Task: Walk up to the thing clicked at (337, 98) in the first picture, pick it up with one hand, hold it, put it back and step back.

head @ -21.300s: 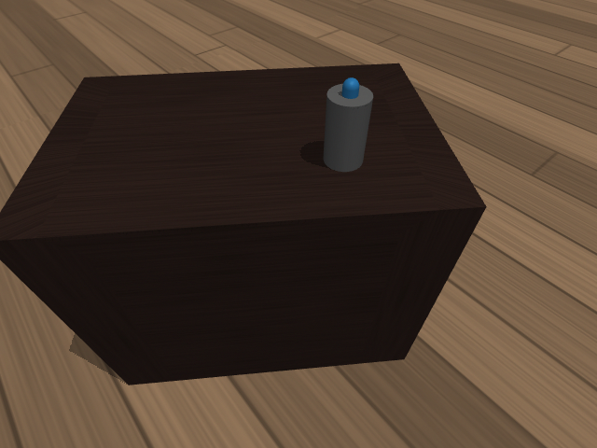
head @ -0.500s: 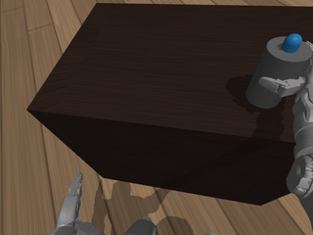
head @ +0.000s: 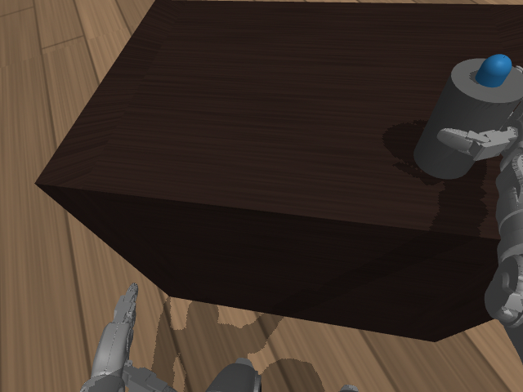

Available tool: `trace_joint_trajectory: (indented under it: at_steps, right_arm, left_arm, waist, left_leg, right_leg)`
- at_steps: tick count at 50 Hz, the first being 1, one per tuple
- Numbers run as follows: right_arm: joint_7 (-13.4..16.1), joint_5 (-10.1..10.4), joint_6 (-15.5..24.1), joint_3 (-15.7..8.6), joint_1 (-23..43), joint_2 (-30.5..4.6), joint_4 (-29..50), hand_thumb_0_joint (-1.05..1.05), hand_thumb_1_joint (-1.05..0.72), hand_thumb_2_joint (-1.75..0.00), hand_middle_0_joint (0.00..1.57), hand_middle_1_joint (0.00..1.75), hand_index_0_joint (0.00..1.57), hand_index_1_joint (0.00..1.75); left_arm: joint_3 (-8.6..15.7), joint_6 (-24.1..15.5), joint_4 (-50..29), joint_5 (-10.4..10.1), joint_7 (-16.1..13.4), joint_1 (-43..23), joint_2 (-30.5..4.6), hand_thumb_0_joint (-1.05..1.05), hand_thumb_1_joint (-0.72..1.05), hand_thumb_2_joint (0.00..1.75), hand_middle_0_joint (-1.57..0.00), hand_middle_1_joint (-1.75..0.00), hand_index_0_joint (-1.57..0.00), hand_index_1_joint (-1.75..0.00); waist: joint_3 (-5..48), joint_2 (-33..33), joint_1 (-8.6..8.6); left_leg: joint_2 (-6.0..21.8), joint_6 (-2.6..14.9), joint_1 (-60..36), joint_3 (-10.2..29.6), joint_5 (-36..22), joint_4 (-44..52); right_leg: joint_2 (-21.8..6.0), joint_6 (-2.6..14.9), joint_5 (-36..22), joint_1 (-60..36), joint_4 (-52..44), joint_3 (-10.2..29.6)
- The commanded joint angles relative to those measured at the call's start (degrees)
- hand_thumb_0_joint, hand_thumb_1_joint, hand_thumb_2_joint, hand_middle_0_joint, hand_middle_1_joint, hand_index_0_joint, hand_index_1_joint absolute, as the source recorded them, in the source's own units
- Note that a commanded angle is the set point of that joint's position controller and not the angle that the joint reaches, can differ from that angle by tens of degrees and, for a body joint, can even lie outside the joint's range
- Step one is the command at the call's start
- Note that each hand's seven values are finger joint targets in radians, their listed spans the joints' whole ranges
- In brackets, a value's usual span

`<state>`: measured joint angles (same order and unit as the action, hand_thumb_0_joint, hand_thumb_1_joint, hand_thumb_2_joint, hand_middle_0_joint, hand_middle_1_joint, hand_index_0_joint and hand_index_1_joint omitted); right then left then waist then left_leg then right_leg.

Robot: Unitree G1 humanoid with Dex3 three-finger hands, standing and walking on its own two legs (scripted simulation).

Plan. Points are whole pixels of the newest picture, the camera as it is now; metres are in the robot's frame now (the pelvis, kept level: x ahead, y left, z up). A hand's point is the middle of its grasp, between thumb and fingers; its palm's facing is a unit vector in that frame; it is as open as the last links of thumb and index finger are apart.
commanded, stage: lower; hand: right
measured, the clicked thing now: (466, 115) +0.51 -0.20 +0.11
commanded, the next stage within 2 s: open in 0.20 s
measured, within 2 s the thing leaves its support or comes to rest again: neither
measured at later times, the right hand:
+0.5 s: hand (484, 118) +0.50 -0.22 +0.12, palm faces +0.18 +0.98 +0.00, open 11.7 cm
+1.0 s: hand (484, 111) +0.51 -0.23 +0.12, palm faces +0.20 +0.98 -0.01, open 17.2 cm
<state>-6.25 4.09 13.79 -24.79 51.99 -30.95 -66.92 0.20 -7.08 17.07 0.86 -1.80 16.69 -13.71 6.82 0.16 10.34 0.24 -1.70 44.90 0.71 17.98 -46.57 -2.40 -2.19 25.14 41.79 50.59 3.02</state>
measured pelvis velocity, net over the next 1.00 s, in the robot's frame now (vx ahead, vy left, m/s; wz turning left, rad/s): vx -0.01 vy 0.00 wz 0.01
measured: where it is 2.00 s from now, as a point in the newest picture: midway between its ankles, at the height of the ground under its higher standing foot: outside the picture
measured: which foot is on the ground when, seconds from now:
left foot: down 0.00-1.00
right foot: down 0.00-1.00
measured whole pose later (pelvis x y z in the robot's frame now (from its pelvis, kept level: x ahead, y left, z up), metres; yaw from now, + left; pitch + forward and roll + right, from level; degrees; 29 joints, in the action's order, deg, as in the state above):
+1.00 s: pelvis -0.01 +0.00 -0.01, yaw +0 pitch +17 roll +2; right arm -5.4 2.5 12.7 -25.3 54.5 -32.3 -64.8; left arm 0.6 -4.9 11.1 0.8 -1.5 19.4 -14.0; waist 6.8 -0.1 10.6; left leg 0.1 -2.0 49.0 1.0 18.8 -50.3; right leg -2.4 -1.9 26.5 46.1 55.0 2.9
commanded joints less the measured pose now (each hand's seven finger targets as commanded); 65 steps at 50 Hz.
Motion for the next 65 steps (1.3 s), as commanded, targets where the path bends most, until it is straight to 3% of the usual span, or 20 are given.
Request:
trace_joint_trajectory:
  at_steps: [1, 4, 6, 7, 9, 12, 15, 17, 18, 20, 21, 23, 26, 29, 32, 43, 53, 60, 64, 65]
  right_arm:
    - [-0.1, 0.0, 5.7, -2.6, 39.8, -19.6, 26.7, 0.00, 0.26, -0.68, 1.09, 0.95, 1.12, 0.96]
    - [-1.2, 0.8, 3.2, 1.7, 23.9, -7.4, 6.5, 0.00, 0.28, -0.65, 1.01, 0.88, 1.04, 0.88]
    - [-0.5, 0.3, 6.2, -4.0, 40.0, -20.4, 26.2, 0.00, 0.25, -0.67, 1.00, 0.87, 1.02, 0.87]
    - [-0.9, -0.3, 5.8, -2.7, 39.3, -19.3, 22.8, 0.00, 0.21, -0.65, 1.08, 0.91, 1.10, 0.91]
    - [-2.1, 0.4, 2.8, 2.0, 21.5, -5.9, 1.0, 0.00, 0.22, -0.64, 1.07, 0.90, 1.09, 0.90]
    - [-1.1, -0.7, 6.3, -4.2, 41.0, -21.9, 25.2, 0.00, 0.23, -0.67, 0.97, 0.86, 0.99, 0.86]
    - [-1.9, -0.1, 2.7, 1.4, 20.7, -7.4, 1.2, 0.00, 0.20, -0.61, 1.03, 0.87, 1.05, 0.88]
    - [-0.6, -1.0, 5.6, -2.9, 36.8, -18.4, 19.5, 0.00, 0.18, -0.66, 1.03, 0.90, 1.05, 0.90]
    - [-0.7, -1.6, 6.0, -0.8, 41.5, -18.7, 24.4, 0.00, 0.21, -0.65, 0.95, 0.84, 0.97, 0.84]
    - [-1.3, -1.3, 2.4, 1.7, 22.2, -8.5, 0.7, 0.00, 0.26, -0.56, 0.93, 0.77, 0.95, 0.77]
    - [-1.2, -0.4, 3.0, 0.6, 23.3, -9.6, 3.0, 0.00, 0.26, -0.50, 0.86, 0.71, 0.87, 0.71]
    - [-0.1, -1.3, 5.9, -0.7, 41.6, -17.6, 22.4, 0.00, 0.29, -0.46, 0.79, 0.65, 0.79, 0.65]
    - [-0.7, -1.7, 2.4, 1.3, 23.6, -9.5, 0.9, 0.00, 0.37, -0.32, 0.70, 0.52, 0.70, 0.52]
    - [-0.1, -1.1, 4.6, -0.3, 38.1, -15.3, 17.2, 0.00, 0.46, -0.21, 0.62, 0.42, 0.62, 0.42]
    - [0.3, -1.2, 3.6, 0.6, 30.7, -13.6, 8.8, 0.00, 0.50, -0.09, 0.53, 0.29, 0.52, 0.29]
    - [1.3, -1.4, 3.5, 0.8, 32.0, -13.4, 12.1, 0.00, 0.54, -0.04, 0.09, 0.06, 0.09, 0.06]
    - [0.9, -0.8, 1.7, -5.1, 37.6, -26.1, 23.2, 0.00, 0.55, -0.02, 0.07, 0.05, 0.07, 0.05]
    - [-3.3, -1.4, -5.3, -0.8, 30.9, -21.7, 3.8, 0.00, 0.56, -0.03, 0.07, 0.05, 0.06, 0.05]
    - [-7.9, -0.9, -7.3, 0.8, 34.7, -20.3, 1.4, 0.00, 0.53, -0.03, 0.06, 0.05, 0.06, 0.05]
    - [-4.5, -6.3, -7.0, 0.2, 34.7, -29.2, 2.8, 0.00, 0.54, -0.03, 0.06, 0.05, 0.06, 0.05]
  left_arm:
    - [7.3, -2.6, -11.3, 0.3, -1.3, -2.1, -11.1, 0.00, -0.57, 0.06, -0.05, -0.04, -0.04, -0.05]
    - [4.5, -2.1, -6.9, -0.3, -0.5, 0.7, -7.3, 0.00, -0.55, 0.05, -0.05, -0.04, -0.04, -0.04]
    - [6.3, -3.0, -15.6, 0.0, -1.2, -6.3, -10.8, 0.00, -0.56, 0.05, -0.05, -0.04, -0.04, -0.05]
    - [5.6, -3.1, -16.3, 0.1, -1.2, -5.6, -9.7, 0.00, -0.57, 0.06, -0.05, -0.04, -0.04, -0.05]
    - [3.0, -1.7, -3.2, 0.1, -0.4, 5.4, -5.4, 0.00, -0.57, 0.06, -0.05, -0.04, -0.04, -0.06]
    - [5.4, -3.1, -17.7, 0.2, -1.1, -5.6, -9.6, 0.00, -0.56, 0.05, -0.05, -0.04, -0.04, -0.05]
    - [3.7, -1.0, -3.9, 0.0, 0.0, 6.6, -5.9, 0.00, -0.57, 0.06, -0.05, -0.04, -0.04, -0.05]
    - [5.6, -2.4, -17.1, 0.4, -0.6, -4.1, -9.5, 0.00, -0.58, 0.07, -0.05, -0.04, -0.04, -0.06]
    - [6.2, -2.2, -16.8, 0.6, -0.6, -3.0, -9.2, 0.00, -0.56, 0.05, -0.05, -0.04, -0.04, -0.04]
    - [5.0, -1.1, -7.7, 0.5, -0.1, 6.1, -7.4, 0.00, -0.56, 0.05, -0.05, -0.04, -0.04, -0.05]
    - [4.7, -1.2, -9.1, 0.1, 0.1, 3.4, -7.2, 0.00, -0.55, 0.04, -0.05, -0.04, -0.05, -0.04]
    - [5.7, -2.3, -19.5, 0.3, -0.6, -4.8, -8.9, 0.00, -0.57, 0.05, -0.05, -0.04, -0.04, -0.05]
    - [3.8, -1.2, -9.6, 0.5, -0.1, 5.3, -6.6, 0.00, -0.50, 0.01, -0.04, -0.05, -0.07, -0.02]
    - [4.8, -2.2, -19.2, 0.4, -0.6, -2.9, -8.0, 0.00, -0.58, 0.07, -0.05, -0.05, -0.04, -0.06]
    - [4.9, -1.2, -11.8, 0.3, -0.4, 5.0, -7.7, 0.00, -0.57, 0.07, -0.06, -0.05, -0.04, -0.06]
    - [5.4, -1.2, -15.1, 0.2, -0.7, 2.8, -8.2, 0.00, -0.54, 0.04, -0.06, -0.06, -0.06, -0.05]
    - [5.7, 0.2, -13.7, -0.9, -1.2, 1.7, -10.3, 0.00, -0.54, 0.04, -0.05, -0.05, -0.05, -0.04]
    - [0.9, 0.9, -3.0, -1.5, -0.7, -3.4, -6.8, 0.00, -0.56, 0.05, -0.05, -0.04, -0.04, -0.04]
    - [1.3, -0.2, -3.7, -1.8, -1.2, -5.8, -8.1, 0.00, -0.59, 0.08, -0.07, -0.06, -0.05, -0.08]
    - [2.4, 0.0, -9.5, -1.9, -0.7, -10.4, -9.5, 0.00, -0.55, 0.05, -0.06, -0.06, -0.06, -0.07]
  waist:
    - [36.9, 14.0, 0.57]
    - [19.7, 3.8, 2.06]
    - [36.6, 9.1, 0.06]
    - [37.4, 10.5, 0.78]
    - [16.3, 3.7, 2.93]
    - [39.9, 11.5, 0.49]
    - [14.2, 5.6, 2.40]
    - [32.4, 9.5, 1.16]
    - [34.9, 12.8, 1.47]
    - [16.6, 6.4, 2.55]
    - [15.6, 5.2, 2.06]
    - [32.0, 10.1, 1.65]
    - [18.1, 5.9, 2.06]
    - [31.0, 7.3, 2.11]
    - [21.6, 5.9, 1.94]
    - [25.7, 7.5, 1.78]
    - [33.9, 11.2, -1.30]
    - [18.3, 8.8, -1.66]
    - [21.5, 4.4, 0.24]
    - [22.9, 2.5, -3.38]
  left_leg:
    - [-1.5, 2.40, -15.8, -1.1, -22.0, 1.9]
    - [-1.9, 2.12, -11.7, -2.2, -16.5, 3.3]
    - [-1.2, 2.13, -17.6, -1.0, -18.7, 1.9]
    - [-1.3, 1.92, -17.2, -1.2, -19.4, 2.0]
    - [-1.9, 2.14, -9.9, -2.1, -14.9, 2.8]
    - [-1.0, 1.84, -17.5, -0.8, -19.8, 0.9]
    - [-1.9, 2.12, -6.0, -2.4, -11.9, 1.9]
    - [-1.5, 1.98, -11.9, -1.4, -14.8, 1.1]
    - [-1.6, 2.21, -12.1, -1.5, -15.1, 0.8]
    - [-2.2, 2.12, -6.1, -2.7, -9.9, 1.7]
    - [-1.9, 1.91, -6.0, -2.4, -7.6, 2.0]
    - [-1.6, 1.94, -11.1, -1.5, -9.7, 1.4]
    - [-2.1, 2.01, -6.2, -2.5, -8.4, 1.4]
    - [-1.3, 1.57, -12.7, -0.8, -10.3, 1.2]
    - [-1.7, 1.69, -10.2, -1.4, -6.8, 2.1]
    - [-1.9, 2.08, -10.1, -1.8, -9.5, 1.0]
    - [-1.6, 2.73, -19.7, -1.9, -18.6, 2.0]
    - [-1.7, 2.50, -15.2, -2.4, -14.3, 6.4]
    - [-1.8, 1.91, -17.6, -2.4, -17.5, 6.9]
    - [-1.0, 1.49, -21.3, -2.1, -17.1, 8.3]
  right_leg:
    - [1.5, 1.31, -30.1, -20.7, -3.7, -2.5]
    - [1.7, 1.95, -21.5, -10.2, -4.9, -2.0]
    - [1.8, 2.04, -22.0, -14.8, -4.4, -2.3]
    - [1.9, 2.02, -22.9, -17.6, -3.7, -2.7]
    - [2.1, 2.27, -17.6, -7.6, -4.4, -2.2]
    - [1.9, 1.96, -22.8, -16.8, -2.8, -2.8]
    - [1.8, 1.87, -17.3, -6.9, -4.2, -1.8]
    - [1.5, 2.00, -19.0, -13.2, -3.2, -2.0]
    - [1.5, 1.74, -20.1, -16.1, -3.0, -2.3]
    - [1.8, 1.99, -14.4, -7.5, -3.9, -2.0]
    - [1.8, 2.33, -10.5, -4.7, -4.2, -1.7]
    - [1.4, 2.22, -12.0, -11.7, -3.8, -2.1]
    - [1.8, 2.17, -11.5, -6.6, -3.6, -1.9]
    - [1.7, 2.75, -11.2, -7.9, -2.4, -2.6]
    - [2.2, 2.83, -7.4, -4.1, -3.1, -2.6]
    - [2.0, 2.28, -11.0, -7.2, -2.9, -2.4]
    - [2.3, 1.50, -23.4, -14.5, -4.3, -2.6]
    - [1.7, 1.61, -21.3, -12.0, -8.2, -2.3]
    - [1.7, 2.27, -22.4, -13.9, -8.6, -2.3]
    - [2.3, 2.26, -21.1, -12.7, -9.6, -3.6]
